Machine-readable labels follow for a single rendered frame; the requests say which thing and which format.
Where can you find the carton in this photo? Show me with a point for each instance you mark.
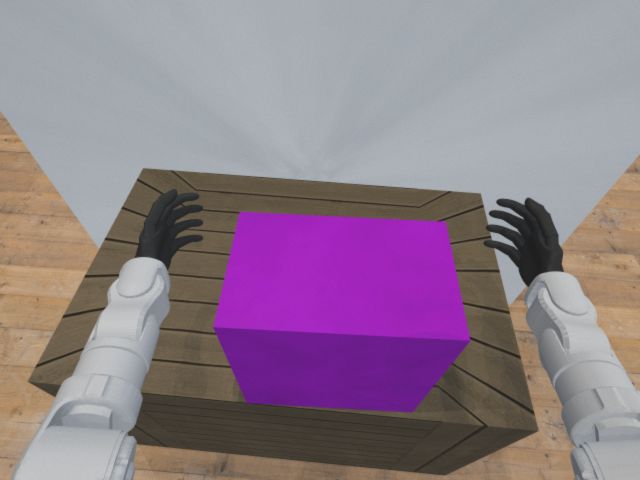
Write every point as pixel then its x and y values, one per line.
pixel 340 312

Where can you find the robot left forearm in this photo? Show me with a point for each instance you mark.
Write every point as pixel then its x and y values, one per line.
pixel 104 391

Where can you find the right robot upper arm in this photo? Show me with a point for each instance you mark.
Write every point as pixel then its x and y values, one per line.
pixel 607 460

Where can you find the left robot upper arm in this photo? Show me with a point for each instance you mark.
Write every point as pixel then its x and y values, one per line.
pixel 77 453

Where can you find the right robot hand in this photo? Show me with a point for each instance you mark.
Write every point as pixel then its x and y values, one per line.
pixel 538 242

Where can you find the pedestal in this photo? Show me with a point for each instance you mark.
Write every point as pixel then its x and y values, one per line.
pixel 191 398

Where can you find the robot right forearm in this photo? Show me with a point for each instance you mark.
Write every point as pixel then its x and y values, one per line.
pixel 599 401

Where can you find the left robot hand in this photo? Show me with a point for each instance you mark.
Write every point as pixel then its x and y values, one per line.
pixel 157 239

